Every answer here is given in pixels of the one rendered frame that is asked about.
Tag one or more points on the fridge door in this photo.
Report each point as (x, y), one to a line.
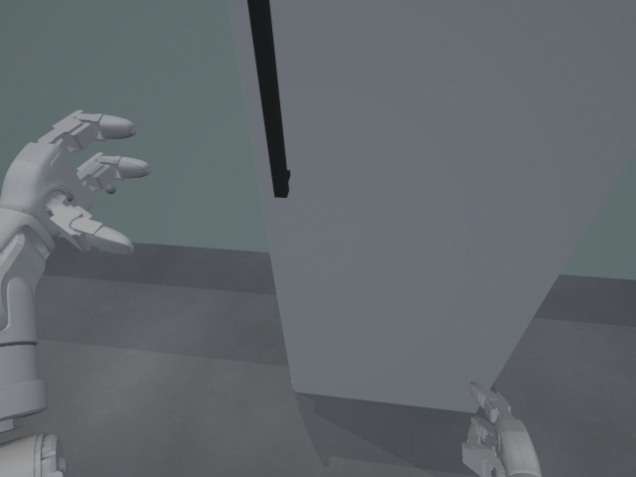
(445, 157)

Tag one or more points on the handle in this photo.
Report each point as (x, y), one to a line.
(262, 36)

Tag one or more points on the left robot hand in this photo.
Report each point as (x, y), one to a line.
(41, 173)

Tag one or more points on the robot left upper arm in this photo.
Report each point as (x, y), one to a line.
(35, 455)

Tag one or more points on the right robot hand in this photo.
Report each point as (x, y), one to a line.
(509, 449)

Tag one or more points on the left robot forearm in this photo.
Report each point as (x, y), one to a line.
(25, 246)

